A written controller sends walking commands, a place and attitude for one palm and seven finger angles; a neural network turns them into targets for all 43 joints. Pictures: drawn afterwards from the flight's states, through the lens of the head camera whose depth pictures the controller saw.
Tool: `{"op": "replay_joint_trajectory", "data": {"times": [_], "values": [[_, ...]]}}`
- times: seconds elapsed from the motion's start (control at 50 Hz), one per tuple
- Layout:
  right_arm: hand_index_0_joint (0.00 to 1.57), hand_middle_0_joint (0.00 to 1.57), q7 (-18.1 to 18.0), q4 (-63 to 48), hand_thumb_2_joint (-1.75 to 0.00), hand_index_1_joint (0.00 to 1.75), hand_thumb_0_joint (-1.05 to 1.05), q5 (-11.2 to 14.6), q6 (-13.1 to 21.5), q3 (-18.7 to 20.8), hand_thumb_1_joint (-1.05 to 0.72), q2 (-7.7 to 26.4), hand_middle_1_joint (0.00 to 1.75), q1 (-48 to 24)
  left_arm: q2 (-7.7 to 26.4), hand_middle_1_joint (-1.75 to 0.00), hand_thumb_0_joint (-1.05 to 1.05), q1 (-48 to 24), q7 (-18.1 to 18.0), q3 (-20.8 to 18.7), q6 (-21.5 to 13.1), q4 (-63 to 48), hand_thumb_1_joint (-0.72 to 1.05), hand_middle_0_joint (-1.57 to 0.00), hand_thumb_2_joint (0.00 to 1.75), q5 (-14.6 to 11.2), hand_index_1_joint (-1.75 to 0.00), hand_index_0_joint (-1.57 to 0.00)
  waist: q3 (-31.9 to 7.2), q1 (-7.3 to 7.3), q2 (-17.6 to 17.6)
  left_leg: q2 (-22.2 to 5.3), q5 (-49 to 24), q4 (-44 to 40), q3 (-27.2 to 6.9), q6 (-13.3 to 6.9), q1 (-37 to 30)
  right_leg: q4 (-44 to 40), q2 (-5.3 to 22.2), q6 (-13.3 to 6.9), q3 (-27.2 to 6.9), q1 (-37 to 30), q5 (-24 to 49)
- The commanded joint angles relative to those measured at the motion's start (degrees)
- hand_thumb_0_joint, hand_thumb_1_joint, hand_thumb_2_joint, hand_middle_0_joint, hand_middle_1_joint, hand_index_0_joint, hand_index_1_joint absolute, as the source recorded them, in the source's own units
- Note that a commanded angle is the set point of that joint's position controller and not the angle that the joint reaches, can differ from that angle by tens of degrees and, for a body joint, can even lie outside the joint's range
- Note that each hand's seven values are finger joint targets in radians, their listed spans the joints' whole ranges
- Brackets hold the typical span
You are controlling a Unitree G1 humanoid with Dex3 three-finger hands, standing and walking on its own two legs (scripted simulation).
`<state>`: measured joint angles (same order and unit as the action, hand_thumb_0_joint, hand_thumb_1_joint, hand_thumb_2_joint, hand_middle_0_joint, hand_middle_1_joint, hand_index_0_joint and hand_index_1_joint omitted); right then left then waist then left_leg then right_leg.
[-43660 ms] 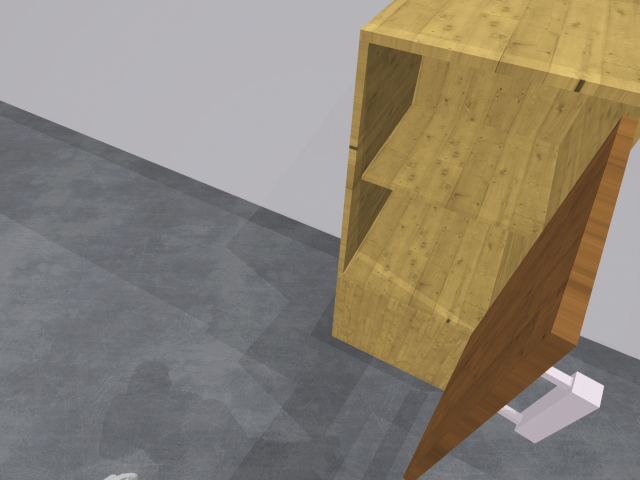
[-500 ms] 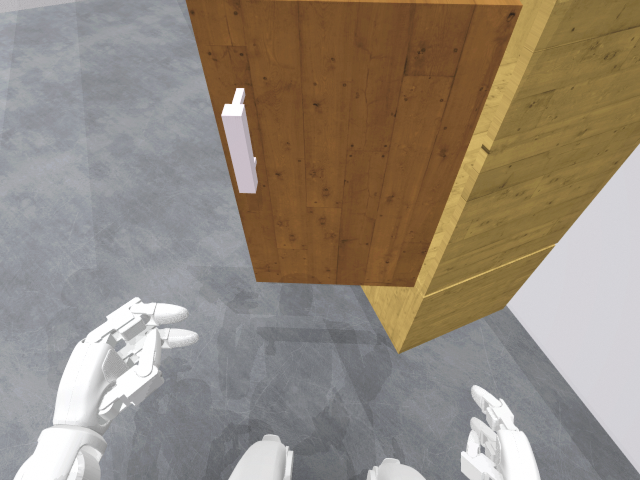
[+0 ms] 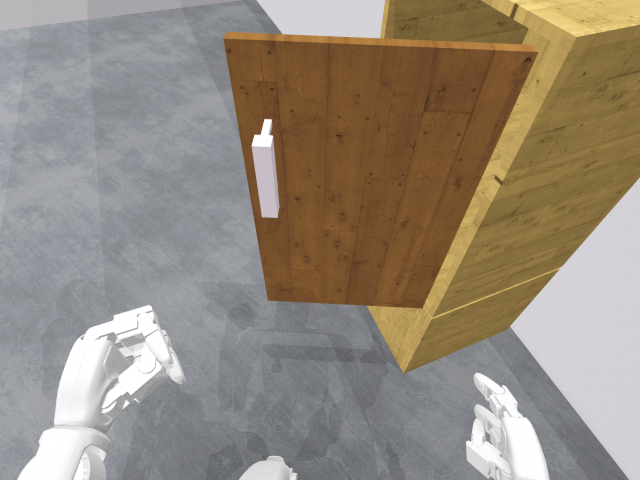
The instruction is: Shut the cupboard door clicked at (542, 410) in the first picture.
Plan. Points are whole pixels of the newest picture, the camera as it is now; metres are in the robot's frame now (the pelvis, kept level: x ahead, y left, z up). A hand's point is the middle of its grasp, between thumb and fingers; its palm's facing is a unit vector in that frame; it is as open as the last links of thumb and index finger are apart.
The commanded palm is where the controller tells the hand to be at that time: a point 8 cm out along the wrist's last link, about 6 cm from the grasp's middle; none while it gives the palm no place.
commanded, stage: raise the hand and make a fist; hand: left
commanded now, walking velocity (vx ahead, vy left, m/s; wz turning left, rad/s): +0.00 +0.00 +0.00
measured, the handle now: (269, 169) +0.50 +0.12 +0.10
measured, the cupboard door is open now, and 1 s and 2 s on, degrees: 65 65 65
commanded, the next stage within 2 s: bring the fist close to the handle in 0.70 s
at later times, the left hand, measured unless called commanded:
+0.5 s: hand (175, 342) +0.23 +0.17 +0.10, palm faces +0.04 -1.00 -0.05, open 3.1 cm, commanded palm +0.21 +0.22 +0.11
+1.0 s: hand (205, 320) +0.26 +0.15 +0.11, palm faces +0.03 -1.00 -0.04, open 3.1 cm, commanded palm +0.24 +0.19 +0.11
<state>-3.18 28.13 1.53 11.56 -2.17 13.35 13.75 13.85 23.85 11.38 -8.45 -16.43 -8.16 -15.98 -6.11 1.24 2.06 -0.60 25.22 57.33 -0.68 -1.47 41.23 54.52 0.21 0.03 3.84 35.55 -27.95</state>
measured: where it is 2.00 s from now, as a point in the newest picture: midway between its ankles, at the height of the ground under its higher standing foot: outside the picture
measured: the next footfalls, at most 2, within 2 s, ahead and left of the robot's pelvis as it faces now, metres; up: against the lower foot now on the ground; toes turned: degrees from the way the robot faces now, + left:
none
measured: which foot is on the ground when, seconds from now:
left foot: down 0.00-1.00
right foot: down 0.00-1.00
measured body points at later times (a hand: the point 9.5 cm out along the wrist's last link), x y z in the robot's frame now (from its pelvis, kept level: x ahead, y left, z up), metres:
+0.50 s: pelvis +0.01 -0.02 +0.02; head +0.03 -0.03 +0.47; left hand +0.23 +0.23 +0.11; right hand +0.17 -0.25 -0.06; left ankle +0.03 +0.10 -0.68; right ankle -0.01 -0.13 -0.68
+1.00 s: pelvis +0.01 -0.02 +0.02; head +0.04 -0.04 +0.47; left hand +0.25 +0.20 +0.11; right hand +0.19 -0.26 -0.06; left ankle +0.03 +0.10 -0.68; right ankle -0.01 -0.13 -0.68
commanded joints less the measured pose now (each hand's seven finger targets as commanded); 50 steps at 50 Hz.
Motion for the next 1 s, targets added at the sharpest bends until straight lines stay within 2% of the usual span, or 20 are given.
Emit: {"op": "replay_joint_trajectory", "data": {"times": [0.0, 0.08, 0.12, 0.2, 0.22, 0.32, 0.34, 0.38, 0.42, 0.48, 0.52, 0.6, 0.62, 0.66, 0.72, 0.78, 0.82, 0.9, 0.94, 0.98], "values": [[0.2, 0.2, -0.71, -8.36, -0.9, 0.3, 0.0, 0.26, 2.73, 2.91, -0.9, 7.33, 0.3, -1.71, 6.11, -1.5, 0.0, -4.96, 0.23, -3.77, -1.87, -11.59, 0.9, -1.3, 0.9, -1.11, -1.5, -1.3, -7.56, -0.88, 1.07, 0.19, -9.01, -12.35, -3.07, 0.49, -11.17, -9.06, -2.26, -1.43, 0.73, -1.63, 10.91], [0.2, 0.2, -0.65, -8.26, -0.9, 0.3, 0.0, 0.4, 3.04, 2.48, -0.9, 7.2, 0.3, -1.99, 6.84, -1.5, 0.0, -7.23, 0.35, -4.34, -1.26, -12.76, 0.9, -1.3, 0.9, -1.24, -1.5, -1.3, -8.27, -0.49, 2.49, 0.26, -10.47, -13.21, -2.99, 0.53, -12.99, -9.82, -2.21, -1.62, 0.54, -3.64, 12.19], [0.2, 0.2, -0.75, -7.72, -0.9, 0.3, 0.0, 0.39, 3.09, 2.43, -0.9, 7.38, 0.3, -2.13, 7.98, -1.5, 0.0, -7.54, 0.2, -5.3, -0.73, -11.78, 0.9, -1.3, 0.9, -1.13, -1.5, -1.3, -7.39, -0.41, 1.43, 0.28, -10.46, -13.37, -2.94, 0.43, -12.81, -10.55, -2.26, -1.58, 0.22, -4.35, 12.21], [0.2, 0.2, -0.7, -7.41, -0.9, 0.3, 0.0, 0.68, 3.58, 2.26, -0.9, 7.27, 0.3, -2.51, 6.89, -1.5, 0.0, -8.84, 0.3, -4.48, 0.11, -11.83, 0.9, -1.3, 0.9, -1.36, -1.5, -1.3, -6.63, -0.71, 1.73, 0.39, -9.96, -14.56, -2.58, 0.42, -13.81, -12.08, -1.92, -1.3, 0.14, -4.88, 11.94], [0.2, 0.2, -0.81, -7.05, -0.9, 0.3, 0.0, 0.59, 3.61, 2.22, -0.9, 7.46, 0.3, -2.64, 8.15, -1.5, 0.0, -9.08, 0.18, -5.49, 0.48, -11.07, 0.9, -1.3, 0.9, -1.41, -1.5, -1.3, -5.91, -0.57, 0.48, 0.37, -9.82, -14.65, -2.67, 0.3, -13.51, -12.56, -1.97, -1.34, -0.11, -5.41, 11.58], [0.2, 0.2, -0.76, -6.43, -0.9, 0.3, 0.0, 0.65, 4.14, 2.29, -0.9, 7.47, 0.3, -2.88, 8.03, -1.5, 0.0, -8.28, 0.04, -6.18, 1.43, -9.49, 0.9, -1.3, 0.9, -1.69, -1.5, -1.3, -5.89, -0.14, -0.6, 0.67, -11.3, -15.21, -1.87, 0.26, -14.13, -14.04, -1.52, -1.1, -0.72, -7.42, 13.0], [0.2, 0.2, -0.72, -6.52, -0.9, 0.3, 0.0, 0.7, 4.21, 2.37, -0.9, 7.22, 0.3, -3.03, 6.66, -1.5, 0.0, -7.97, 0.21, -5.18, 1.48, -8.82, 0.9, -1.3, 0.9, -1.7, -1.5, -1.3, -5.72, -0.36, -1.7, 0.74, -11.01, -15.24, -1.47, 0.2, -13.98, -14.44, -1.33, -0.82, -0.92, -7.21, 12.71], [0.2, 0.2, -0.6, -6.39, -0.9, 0.3, 0.0, 0.73, 4.43, 2.43, -0.9, 7.35, 0.3, -3.06, 6.63, -1.5, 0.0, -8.6, 0.25, -5.18, 1.23, -8.96, 0.9, -1.3, 0.9, -1.83, -1.5, -1.3, -5.32, -0.3, -0.66, 0.94, -10.6, -15.27, -1.17, 0.31, -13.87, -14.77, -1.17, -0.79, -1.22, -7.13, 12.15], [0.2, 0.2, -0.67, -6.14, -0.9, 0.3, 0.0, 0.52, 4.48, 2.61, -0.9, 7.55, 0.3, -2.9, 8.19, -1.5, 0.0, -8.48, -0.04, -6.52, 0.81, -8.46, 0.9, -1.3, 0.9, -1.59, -1.5, -1.3, -5.31, -0.06, -2.02, 0.89, -11.28, -14.87, -1.03, 0.22, -13.55, -15.05, -1.1, -0.74, -1.92, -7.88, 12.44], [0.2, 0.2, -0.57, -6.21, -0.9, 0.3, 0.0, 0.49, 4.85, 2.74, -0.9, 7.29, 0.3, -3.11, 7.38, -1.5, 0.0, -9.54, -0.18, -5.88, -0.45, -9.73, 0.9, -1.3, 0.9, -1.54, -1.5, -1.3, -6.41, -0.37, -0.98, 1.15, -11.56, -14.47, -0.44, 0.16, -14.14, -15.07, -0.75, -0.46, -2.38, -7.66, 12.93], [0.2, 0.2, -0.53, -5.81, -0.9, 0.3, 0.0, 0.36, 4.87, 2.86, -0.9, 7.5, 0.3, -2.9, 8.27, -1.5, 0.0, -9.14, -0.4, -6.62, -1.06, -9.4, 0.9, -1.3, 0.9, -1.51, -1.5, -1.3, -6.54, -0.38, -2.52, 1.08, -12.39, -13.87, -0.55, 0.08, -13.67, -15.17, -0.67, -0.36, -3.15, -8.48, 13.92], [0.2, 0.2, -0.31, -5.69, -0.9, 0.3, 0.0, 0.42, 5.05, 2.84, -0.9, 7.18, 0.3, -2.74, 7.36, -1.5, 0.0, -8.93, -0.63, -5.8, -1.66, -9.88, 0.9, -1.3, 0.9, -1.07, -1.5, -1.3, -7.23, -0.46, 0.39, 1.2, -13.13, -14.06, -0.17, 0.1, -14.73, -14.71, -0.52, -0.4, -2.69, -8.2, 15.42], [0.2, 0.2, -0.38, -5.53, -0.9, 0.3, 0.0, 0.37, 4.93, 2.92, -0.9, 7.42, 0.3, -2.63, 8.09, -1.5, 0.0, -8.57, -0.63, -6.24, -1.48, -9.17, 0.9, -1.3, 0.9, -1.03, -1.5, -1.3, -6.6, -0.73, -2.22, 1.07, -13.32, -13.68, -0.38, -0.07, -14.13, -14.95, -0.64, -0.2, -3.09, -8.46, 15.71], [0.2, 0.2, -0.38, -5.58, -0.9, 0.3, 0.0, 0.41, 4.88, 3.07, -0.9, 7.26, 0.3, -2.63, 7.37, -1.5, 0.0, -8.71, -0.28, -6.0, -1.57, -9.53, 0.9, -1.3, 0.9, -1.28, -1.5, -1.3, -7.86, -0.8, -1.96, 1.16, -14.29, -13.32, 0.02, -0.03, -14.49, -14.84, -0.27, 0.14, -3.51, -9.06, 17.99], [0.2, 0.2, -0.41, -5.3, -0.9, 0.3, 0.0, 0.41, 4.53, 2.94, -0.9, 7.35, 0.3, -2.59, 7.64, -1.5, 0.0, -8.34, 0.01, -6.31, -1.13, -7.76, 0.9, -1.3, 0.9, -1.46, -1.5, -1.3, -5.61, -0.79, -2.46, 1.17, -13.65, -13.18, -0.11, 0.05, -13.26, -15.36, -0.2, 0.23, -3.98, -8.75, 17.41], [0.2, 0.2, -0.45, -5.62, -0.9, 0.3, 0.0, 0.54, 4.44, 2.98, -0.9, 7.2, 0.3, -2.74, 6.71, -1.5, 0.0, -9.07, 0.13, -5.36, -1.21, -8.65, 0.9, -1.3, 0.9, -1.31, -1.5, -1.3, -6.56, -1.07, -1.61, 1.18, -13.82, -13.34, 0.17, -0.04, -14.32, -15.19, -0.27, 0.32, -3.52, -8.2, 17.84], [0.2, 0.2, -0.6, -4.73, -0.9, 0.3, 0.0, 0.47, 4.3, 2.89, -0.9, 7.46, 0.3, -2.52, 7.89, -1.5, 0.0, -13.58, -0.22, -5.93, -1.43, -8.16, 0.9, -1.3, 0.9, -1.12, -1.5, -1.3, -5.62, -1.65, -2.21, 1.03, -13.36, -13.28, -0.25, 0.0, -13.9, -15.18, -0.48, 0.17, -3.61, -7.7, 16.48], [0.2, 0.2, -0.43, -4.66, -0.9, 0.3, 0.0, 0.57, 4.99, 2.91, -0.9, 7.06, 0.3, -2.8, 3.78, -1.5, 0.0, -16.95, -1.28, -0.87, -1.65, -8.67, 0.9, -1.3, 0.9, 0.07, -1.5, -1.3, -7.73, -2.13, 0.41, 0.93, -14.06, -13.8, -0.33, -0.06, -16.97, -14.3, -0.74, -0.19, -2.03, -6.54, 17.01], [0.2, 0.2, -0.36, -4.19, -0.9, 0.3, 0.0, 0.51, 4.74, 3.03, -0.9, 7.27, 0.3, -2.39, 4.43, -1.5, 0.0, -18.16, -1.96, -1.11, -0.93, -6.63, 0.9, -1.3, 0.9, 0.71, -1.5, -1.3, -7.8, -2.14, -2.29, 0.85, -13.96, -13.94, -0.53, -0.13, -16.4, -14.61, -0.69, -0.08, -2.27, -7.09, 17.07], [0.2, 0.2, -0.1, -4.46, -0.9, 0.3, 0.0, 0.44, 4.38, 2.94, -0.9, 7.08, 0.3, -2.67, 3.26, -1.5, 0.0, -18.7, -2.79, 0.17, -0.28, -6.21, 0.9, -1.3, 0.9, 1.53, -1.5, -1.3, -8.66, -1.71, -1.14, 0.94, -14.47, -14.4, -0.28, -0.04, -17.03, -14.23, -0.65, -0.21, -1.92, -7.39, 17.58]]}}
